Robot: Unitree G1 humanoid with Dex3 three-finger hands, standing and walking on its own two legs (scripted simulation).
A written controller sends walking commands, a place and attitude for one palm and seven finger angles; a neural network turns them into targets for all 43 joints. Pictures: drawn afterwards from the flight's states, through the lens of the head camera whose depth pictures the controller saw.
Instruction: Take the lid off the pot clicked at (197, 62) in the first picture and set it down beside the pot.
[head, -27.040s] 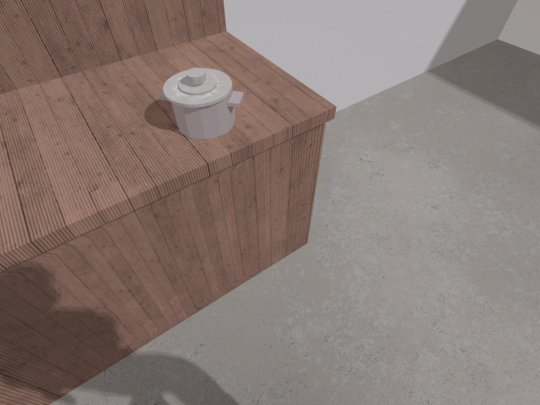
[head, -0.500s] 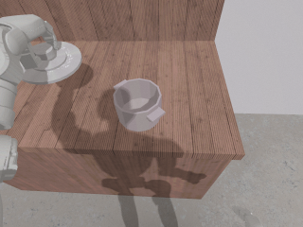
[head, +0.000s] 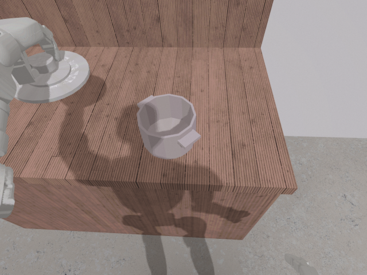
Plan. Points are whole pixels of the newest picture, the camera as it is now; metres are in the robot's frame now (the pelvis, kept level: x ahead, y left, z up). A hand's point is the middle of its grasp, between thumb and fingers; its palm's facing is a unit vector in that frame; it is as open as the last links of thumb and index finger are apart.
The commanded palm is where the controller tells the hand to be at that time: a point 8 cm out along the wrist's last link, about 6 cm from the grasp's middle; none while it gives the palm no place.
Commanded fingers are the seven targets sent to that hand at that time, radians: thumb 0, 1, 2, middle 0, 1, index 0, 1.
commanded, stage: lower the lid onto the table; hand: left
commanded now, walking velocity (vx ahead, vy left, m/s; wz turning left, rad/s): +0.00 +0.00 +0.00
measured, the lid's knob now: (43, 63) +0.48 +0.29 +0.21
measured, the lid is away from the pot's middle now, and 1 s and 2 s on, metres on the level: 0.24 0.23 0.22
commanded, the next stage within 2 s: none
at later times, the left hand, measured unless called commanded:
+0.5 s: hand (49, 80) +0.46 +0.28 +0.18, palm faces -0.31 -0.04 -0.95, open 7.9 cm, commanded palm +0.44 +0.28 +0.26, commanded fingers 0.00 0.48 1.24 -0.85 -0.96 -0.82 -0.86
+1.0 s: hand (51, 98) +0.44 +0.29 +0.15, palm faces -0.38 -0.05 -0.92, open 7.9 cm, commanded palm +0.44 +0.29 +0.22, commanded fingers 0.00 0.48 1.24 -0.85 -0.96 -0.82 -0.86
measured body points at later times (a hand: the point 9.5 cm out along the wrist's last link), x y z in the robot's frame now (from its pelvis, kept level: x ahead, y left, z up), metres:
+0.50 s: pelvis +0.01 +0.00 +0.00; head +0.06 -0.02 +0.45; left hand +0.47 +0.28 +0.24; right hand +0.12 -0.26 -0.13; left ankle +0.00 +0.08 -0.74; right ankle +0.00 -0.14 -0.74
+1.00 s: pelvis +0.00 +0.00 +0.00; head +0.06 -0.01 +0.44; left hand +0.46 +0.29 +0.20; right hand +0.12 -0.27 -0.12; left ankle +0.00 +0.08 -0.74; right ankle +0.00 -0.14 -0.74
